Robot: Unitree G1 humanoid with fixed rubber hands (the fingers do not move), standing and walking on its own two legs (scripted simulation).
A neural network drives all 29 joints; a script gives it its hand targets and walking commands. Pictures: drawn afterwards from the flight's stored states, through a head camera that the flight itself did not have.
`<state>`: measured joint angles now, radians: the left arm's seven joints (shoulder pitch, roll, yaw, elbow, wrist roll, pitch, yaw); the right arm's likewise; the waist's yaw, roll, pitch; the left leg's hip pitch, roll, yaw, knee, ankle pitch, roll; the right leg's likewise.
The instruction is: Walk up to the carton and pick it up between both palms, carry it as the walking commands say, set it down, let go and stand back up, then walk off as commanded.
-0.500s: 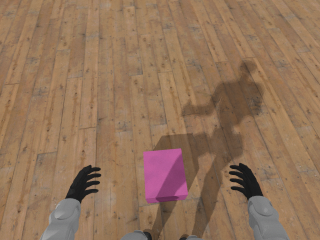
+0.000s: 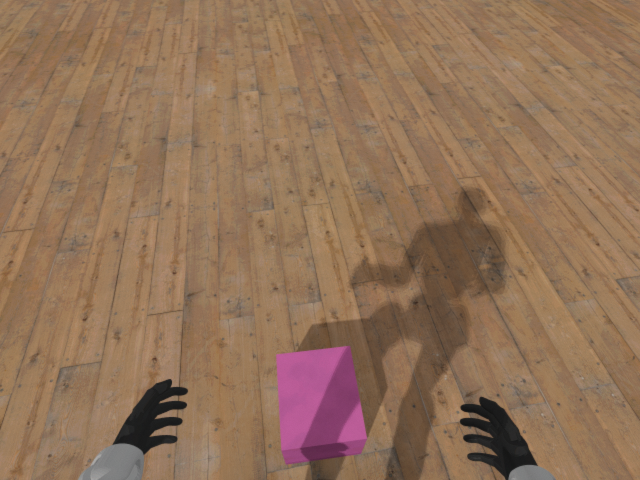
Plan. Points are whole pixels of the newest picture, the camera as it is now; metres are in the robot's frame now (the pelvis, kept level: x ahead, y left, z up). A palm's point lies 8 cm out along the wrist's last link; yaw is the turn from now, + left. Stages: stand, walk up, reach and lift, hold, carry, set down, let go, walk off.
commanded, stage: let go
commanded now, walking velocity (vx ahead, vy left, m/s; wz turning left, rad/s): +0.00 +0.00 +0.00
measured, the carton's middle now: (318, 404) +0.40 +0.02 -0.68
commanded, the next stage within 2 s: stand in 0.04 s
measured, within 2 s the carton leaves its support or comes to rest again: neither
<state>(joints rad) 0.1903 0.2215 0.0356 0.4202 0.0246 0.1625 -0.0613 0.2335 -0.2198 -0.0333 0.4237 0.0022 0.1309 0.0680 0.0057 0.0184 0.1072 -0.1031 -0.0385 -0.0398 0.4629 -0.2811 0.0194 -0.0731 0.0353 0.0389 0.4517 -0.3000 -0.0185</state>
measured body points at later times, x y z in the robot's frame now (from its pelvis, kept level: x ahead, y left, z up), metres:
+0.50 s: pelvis +0.05 +0.01 -0.01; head +0.05 +0.02 +0.44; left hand +0.12 +0.29 -0.13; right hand +0.14 -0.25 -0.13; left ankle -0.01 +0.11 -0.74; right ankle -0.03 -0.11 -0.74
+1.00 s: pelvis +0.06 +0.01 -0.01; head +0.06 +0.02 +0.44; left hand +0.01 +0.26 -0.16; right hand +0.08 -0.23 -0.15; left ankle -0.01 +0.11 -0.74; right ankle -0.03 -0.11 -0.74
